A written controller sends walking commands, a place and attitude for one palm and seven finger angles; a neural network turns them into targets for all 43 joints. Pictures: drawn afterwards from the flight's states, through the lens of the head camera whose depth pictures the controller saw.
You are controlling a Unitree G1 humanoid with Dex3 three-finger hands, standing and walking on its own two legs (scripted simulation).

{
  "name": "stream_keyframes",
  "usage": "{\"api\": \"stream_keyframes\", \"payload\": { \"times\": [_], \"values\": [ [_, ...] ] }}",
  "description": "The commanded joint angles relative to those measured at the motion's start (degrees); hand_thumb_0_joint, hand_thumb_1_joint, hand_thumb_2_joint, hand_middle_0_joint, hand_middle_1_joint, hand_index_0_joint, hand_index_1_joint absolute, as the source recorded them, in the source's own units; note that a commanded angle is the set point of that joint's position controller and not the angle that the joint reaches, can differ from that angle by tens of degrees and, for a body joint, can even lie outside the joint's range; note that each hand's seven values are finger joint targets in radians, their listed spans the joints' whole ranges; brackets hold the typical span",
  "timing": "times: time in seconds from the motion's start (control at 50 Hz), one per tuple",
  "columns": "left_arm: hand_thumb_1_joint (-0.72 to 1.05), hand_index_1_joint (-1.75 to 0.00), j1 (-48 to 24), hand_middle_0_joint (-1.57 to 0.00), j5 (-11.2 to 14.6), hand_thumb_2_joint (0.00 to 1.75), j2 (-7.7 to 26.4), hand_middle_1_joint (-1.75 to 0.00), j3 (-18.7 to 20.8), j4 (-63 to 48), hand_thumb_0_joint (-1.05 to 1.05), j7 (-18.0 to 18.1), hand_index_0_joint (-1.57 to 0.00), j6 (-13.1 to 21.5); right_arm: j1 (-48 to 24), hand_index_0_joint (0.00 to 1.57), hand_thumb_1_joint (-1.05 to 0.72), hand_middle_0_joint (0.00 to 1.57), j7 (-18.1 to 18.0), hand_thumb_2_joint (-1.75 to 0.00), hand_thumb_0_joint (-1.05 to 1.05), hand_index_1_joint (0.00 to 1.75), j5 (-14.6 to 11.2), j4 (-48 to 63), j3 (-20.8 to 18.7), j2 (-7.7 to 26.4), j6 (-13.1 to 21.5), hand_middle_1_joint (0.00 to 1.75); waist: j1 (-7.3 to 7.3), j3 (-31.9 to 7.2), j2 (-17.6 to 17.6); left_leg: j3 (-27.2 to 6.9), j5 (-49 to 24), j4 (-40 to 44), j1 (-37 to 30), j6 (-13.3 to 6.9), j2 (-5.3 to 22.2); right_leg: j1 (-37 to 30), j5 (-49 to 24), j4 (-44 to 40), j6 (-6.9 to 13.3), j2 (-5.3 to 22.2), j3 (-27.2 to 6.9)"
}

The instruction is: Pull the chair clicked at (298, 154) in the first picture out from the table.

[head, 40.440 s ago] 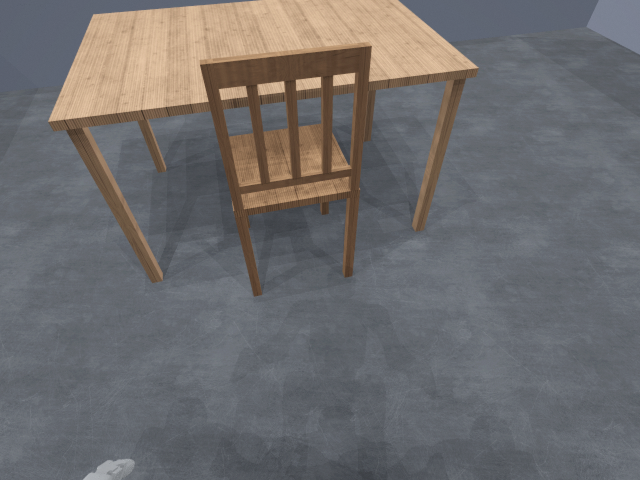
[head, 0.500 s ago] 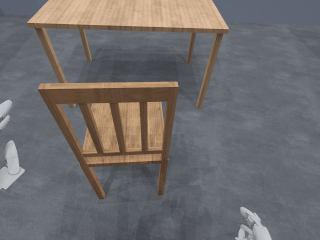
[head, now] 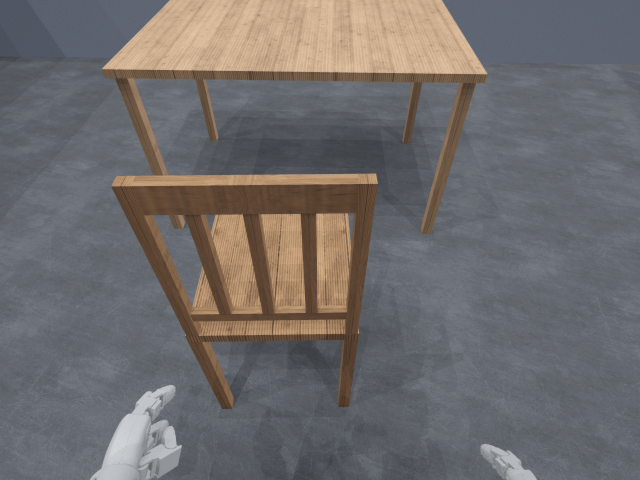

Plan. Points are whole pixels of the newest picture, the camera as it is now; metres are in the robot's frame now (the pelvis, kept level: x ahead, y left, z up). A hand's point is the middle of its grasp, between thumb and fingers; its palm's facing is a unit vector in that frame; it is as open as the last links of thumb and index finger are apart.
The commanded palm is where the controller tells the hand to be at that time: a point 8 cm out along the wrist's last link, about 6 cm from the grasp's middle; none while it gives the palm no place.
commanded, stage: let the arm hang, fingers relaxed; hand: left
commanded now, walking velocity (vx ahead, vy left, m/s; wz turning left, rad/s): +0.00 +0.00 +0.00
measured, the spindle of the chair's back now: (261, 266) +0.49 +0.13 -0.08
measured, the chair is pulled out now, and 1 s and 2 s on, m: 0.61 0.61 0.61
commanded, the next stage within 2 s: look to check the result in 0.92 s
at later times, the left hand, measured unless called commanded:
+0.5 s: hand out of the picture -0.07 +0.19 -0.15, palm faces +0.03 -0.96 -0.27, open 7.3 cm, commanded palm none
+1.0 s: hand out of the picture -0.01 +0.13 -0.17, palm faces +0.06 -0.99 -0.15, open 7.3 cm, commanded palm none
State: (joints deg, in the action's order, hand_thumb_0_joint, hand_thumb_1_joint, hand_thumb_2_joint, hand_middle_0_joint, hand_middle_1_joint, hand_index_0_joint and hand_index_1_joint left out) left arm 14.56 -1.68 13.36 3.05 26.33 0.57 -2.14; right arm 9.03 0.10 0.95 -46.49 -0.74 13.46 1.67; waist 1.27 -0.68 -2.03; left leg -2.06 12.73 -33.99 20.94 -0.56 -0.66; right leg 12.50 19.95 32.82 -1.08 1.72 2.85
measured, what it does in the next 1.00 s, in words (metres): stands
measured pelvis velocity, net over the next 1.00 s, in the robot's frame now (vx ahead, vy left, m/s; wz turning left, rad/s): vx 0.00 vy -0.02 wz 0.02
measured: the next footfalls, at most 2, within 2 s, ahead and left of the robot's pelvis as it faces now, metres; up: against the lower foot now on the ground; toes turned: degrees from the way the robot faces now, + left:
none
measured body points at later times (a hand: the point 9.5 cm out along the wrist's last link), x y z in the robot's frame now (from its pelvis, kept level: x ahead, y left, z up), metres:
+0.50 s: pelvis -0.01 +0.00 +0.01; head +0.00 -0.02 +0.46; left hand -0.07 +0.25 -0.13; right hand -0.03 -0.22 -0.16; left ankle +0.06 +0.11 -0.73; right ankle -0.03 -0.13 -0.73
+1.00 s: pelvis +0.00 -0.02 +0.01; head +0.01 -0.02 +0.46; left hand -0.02 +0.18 -0.15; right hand -0.02 -0.22 -0.16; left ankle +0.06 +0.11 -0.73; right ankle -0.03 -0.13 -0.73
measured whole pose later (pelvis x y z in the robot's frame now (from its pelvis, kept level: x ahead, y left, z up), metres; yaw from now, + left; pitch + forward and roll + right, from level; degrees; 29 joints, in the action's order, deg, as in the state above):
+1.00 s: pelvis +0.00 -0.02 +0.01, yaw +1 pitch -2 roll -1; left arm 19.6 -0.1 6.2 -0.8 60.7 2.1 -0.3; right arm 19.9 -2.1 0.5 -61.9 -0.3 5.7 -0.2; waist 0.4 2.8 -0.9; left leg -3.8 10.4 -28.7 16.6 1.3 0.6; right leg 8.0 18.1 27.9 0.9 0.1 4.4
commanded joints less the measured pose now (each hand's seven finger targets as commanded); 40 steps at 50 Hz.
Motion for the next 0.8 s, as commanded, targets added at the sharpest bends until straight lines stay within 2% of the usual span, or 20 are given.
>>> {"api": "stream_keyframes", "payload": {
  "times": [0.0, 0.04, 0.06, 0.1, 0.12, 0.14, 0.16, 0.22, 0.24, 0.32, 0.42, 0.46, 0.48, 0.56, 0.6, 0.64, 0.68, 0.72, 0.74, 0.78],
  "values": [
    [0.9, -0.3, 2.8, -0.2, 0.4, 0.9, 6.1, -0.3, -0.3, 5.0, 0.0, 0.7, -0.2, 1.8, 2.8, 0.2, -0.9, 0.2, -0.6, -0.9, 0.0, 0.3, 0.4, 2.7, -1.3, 6.1, -0.2, 0.3, -1.11, -3.7, 5.4, -6.4, -21.1, 5.4, -6.8, -2.4, 4.7, -2.4, -16.8, -5.4, 3.6, 4.4, -4.1],
    [0.9, -0.3, 3.9, -0.2, 0.6, 0.9, 6.5, -0.3, -1.1, 10.5, 0.0, 0.8, -0.2, 1.5, 2.7, 0.2, -0.9, 0.2, -0.7, -0.9, 0.0, 0.3, 0.2, 0.8, -0.8, 5.8, -0.4, 0.3, -1.73, -0.9, -3.4, -6.9, -16.7, 8.2, -6.0, -2.5, 4.6, -2.4, -10.9, -7.2, 3.1, 3.3, -3.9],
    [0.9, -0.3, 4.6, -0.2, 0.8, 0.9, 6.5, -0.3, -1.3, 13.4, 0.0, 0.8, -0.2, 1.5, 2.9, 0.2, -0.9, 0.2, -0.8, -0.9, 0.0, 0.3, 0.2, -0.2, -0.7, 5.3, -0.6, 0.3, -1.7, 0.0, -6.6, -6.7, -12.8, 9.1, -5.6, -2.3, 4.5, -2.4, -8.7, -8.2, 3.0, 3.3, -3.9],
    [0.9, -0.3, 5.9, -0.2, 0.9, 0.9, 6.0, -0.3, -1.7, 18.0, 0.0, 0.8, -0.2, 1.5, 4.5, 0.2, -0.9, 0.2, -0.9, -0.9, 0.0, 0.3, 0.1, -2.1, -0.6, 4.4, -1.0, 0.3, -1.54, 1.2, -9.4, -6.8, -4.2, 10.9, -4.9, -1.9, 4.1, -2.1, -4.9, -9.7, 3.3, 3.2, -3.8],
    [0.9, -0.3, 7.2, -0.2, 0.6, 0.9, 4.0, -0.3, -0.7, 18.6, 0.0, 1.0, -0.2, 1.5, 5.7, 0.2, -0.9, 0.2, -1.0, -0.9, 0.0, 0.3, 0.5, -2.4, -1.0, 3.3, -1.0, 0.3, -1.61, -0.4, -11.5, -7.1, -0.9, 11.7, -5.3, -2.0, 4.3, -2.7, -4.2, -9.9, 3.6, 3.0, -3.2],
    [0.9, -0.3, 7.1, -0.2, 0.6, 0.9, 4.0, -0.3, -0.9, 19.7, 0.0, 1.0, -0.2, 1.4, 6.4, 0.2, -0.9, 0.2, -1.2, -0.9, 0.0, 0.3, 0.3, -3.0, -1.0, 3.1, -1.4, 0.3, -1.55, 0.8, -10.1, -7.8, 1.5, 12.8, -5.2, -2.3, 4.5, -2.4, -3.9, -10.6, 3.6, 2.2, -2.4],
    [0.9, -0.3, 7.0, -0.2, 0.8, 0.9, 4.3, -0.3, -1.4, 21.2, 0.0, 0.9, -0.2, 1.4, 7.1, 0.2, -0.9, 0.2, -1.2, -0.9, 0.0, 0.3, 0.3, -3.7, -1.1, 3.6, -1.5, 0.3, -1.5, 0.1, -10.4, -8.1, 3.2, 13.5, -5.3, -2.3, 4.8, -2.6, -3.5, -10.5, 3.5, 2.4, -2.3],
    [0.9, -0.3, 7.4, -0.2, 1.0, 0.9, 3.7, -0.3, -1.8, 24.5, 0.0, 0.7, -0.2, 1.5, 9.6, 0.2, -0.9, 0.2, -1.2, -0.9, 0.0, 0.3, 0.1, -5.5, -1.4, 3.4, -1.7, 0.3, -1.43, 1.6, -5.0, -9.0, 7.5, 15.0, -3.9, -2.4, 5.1, -2.2, -2.0, -11.1, 3.6, 2.3, -1.9],
    [0.9, -0.3, 7.7, -0.2, 1.0, 0.9, 3.6, -0.3, -1.9, 25.4, 0.0, 0.7, -0.2, 1.5, 10.1, 0.2, -0.9, 0.2, -1.3, -0.9, 0.0, 0.3, 0.0, -6.0, -1.5, 3.2, -1.8, 0.3, -1.46, 3.3, -2.8, -8.9, 8.4, 15.3, -3.2, -2.6, 5.1, -1.7, -1.6, -11.8, 3.7, 2.1, -1.7],
    [0.9, -0.3, 9.1, -0.2, 1.0, 0.9, 2.9, -0.3, -2.4, 28.6, 0.0, 0.9, -0.2, 1.5, 12.9, 0.2, -0.9, 0.2, -1.4, -0.9, 0.0, 0.3, 0.0, -8.0, -1.7, 2.9, -2.0, 0.3, -1.12, 4.5, 1.7, -8.7, 10.6, 15.0, -3.5, -2.6, 4.8, 1.0, 1.4, -12.2, 3.9, 2.6, -2.3],
    [0.9, -0.3, 11.1, -0.2, 1.1, 0.9, 2.2, -0.3, -2.8, 31.1, 0.0, 1.2, -0.2, 1.6, 14.8, 0.2, -0.9, 0.2, -1.4, -0.9, 0.0, 0.3, 0.0, -10.4, -1.4, 1.6, -1.9, 0.3, -1.05, 5.3, 3.1, -7.6, 9.0, 14.3, -4.5, -2.7, 4.6, 3.2, 2.6, -12.4, 4.2, 3.1, -3.0],
    [0.9, -0.3, 12.1, -0.2, 1.2, 0.9, 2.2, -0.3, -2.9, 31.8, 0.0, 1.5, -0.2, 1.7, 15.0, 0.2, -0.9, 0.2, -1.4, -0.9, 0.0, 0.3, -0.1, -11.2, -1.2, 0.8, -1.9, 0.3, -1.14, 6.1, 2.3, -6.6, 7.6, 13.3, -4.3, -2.5, 4.0, 3.7, 3.0, -12.9, 4.5, 3.5, -3.8],
    [0.9, -0.3, 12.3, -0.2, 1.2, 0.9, 2.1, -0.3, -2.9, 32.1, 0.0, 1.5, -0.2, 1.8, 15.5, 0.2, -0.9, 0.2, -1.5, -0.9, 0.0, 0.3, -0.2, -11.5, -1.1, 0.5, -1.8, 0.3, -1.0, 6.0, 3.4, -6.1, 6.2, 12.6, -4.6, -2.4, 3.9, 3.8, 2.5, -12.8, 4.5, 3.7, -3.8],
    [0.9, -0.3, 12.2, -0.2, 1.2, 0.9, 1.1, -0.3, -3.1, 33.0, 0.0, 1.7, -0.2, 1.9, 16.0, 0.2, -0.9, 0.2, -1.6, -0.9, 0.0, 0.3, -0.1, -12.8, -0.9, -1.0, -1.9, 0.3, -0.82, 9.0, 4.7, -4.9, 4.0, 10.9, -5.2, -2.2, 3.5, 7.0, 4.1, -13.9, 4.8, 4.1, -4.3],
    [0.9, -0.3, 12.2, -0.2, 1.3, 0.9, 0.7, -0.3, -3.1, 33.1, 0.0, 1.8, -0.2, 2.0, 16.7, 0.2, -0.9, 0.2, -1.7, -0.9, 0.0, 0.3, -0.1, -13.4, -0.7, -1.6, -1.7, 0.3, -0.71, 8.6, 3.9, -4.8, 2.4, 10.5, -5.4, -2.2, 3.5, 6.6, 3.0, -13.5, 5.0, 4.1, -4.4],
    [0.9, -0.3, 12.5, -0.2, 1.3, 0.9, 0.2, -0.3, -3.1, 33.4, 0.0, 1.8, -0.2, 2.0, 16.5, 0.2, -0.9, 0.2, -1.8, -0.9, 0.0, 0.3, -0.2, -13.7, -0.6, -2.1, -1.7, 0.3, -1.13, 10.1, 1.6, -4.9, 2.5, 11.1, -4.4, -2.3, 3.6, 6.5, 2.4, -13.3, 4.9, 3.6, -4.0],
    [0.9, -0.3, 12.7, -0.2, 1.4, 0.9, -0.3, -0.3, -2.9, 33.5, 0.0, 1.9, -0.2, 2.0, 16.4, 0.2, -0.9, 0.2, -2.0, -0.9, 0.0, 0.3, -0.1, -13.8, -0.5, -2.4, -1.4, 0.3, -1.17, 8.9, 0.2, -5.2, 1.2, 11.2, -4.3, -2.3, 3.8, 5.0, 0.1, -12.3, 4.8, 3.6, -3.9],
    [0.9, -0.3, 12.6, -0.2, 1.4, 0.9, -0.8, -0.3, -2.8, 33.5, 0.0, 1.9, -0.2, 2.1, 16.5, 0.2, -0.9, 0.2, -2.1, -0.9, 0.0, 0.3, -0.2, -13.8, -0.5, -2.5, -1.2, 0.3, -1.25, 7.7, -0.2, -5.4, -0.7, 11.1, -4.5, -2.3, 4.0, 3.5, -2.0, -11.7, 4.7, 3.5, -3.7],
    [0.9, -0.3, 12.6, -0.2, 1.4, 0.9, -1.0, -0.3, -2.9, 33.6, 0.0, 1.9, -0.2, 2.1, 15.9, 0.2, -0.9, 0.2, -2.2, -0.9, 0.0, 0.3, -0.3, -13.9, -0.5, -2.9, -1.3, 0.3, -1.56, 8.8, -0.3, -5.1, -0.6, 11.2, -4.2, -2.4, 4.0, 3.7, -2.1, -12.2, 4.8, 3.4, -3.4],
    [0.9, -0.3, 12.7, -0.2, 1.4, 0.9, -1.3, -0.3, -2.7, 33.5, 0.0, 2.0, -0.2, 2.3, 16.2, 0.2, -0.9, 0.2, -2.2, -0.9, 0.0, 0.3, -0.2, -13.8, -0.5, -3.0, -1.2, 0.3, -1.35, 7.0, 0.3, -4.9, -2.5, 10.3, -5.1, -2.2, 4.0, 2.9, -3.6, -12.0, 4.7, 3.7, -3.7]
  ]
}}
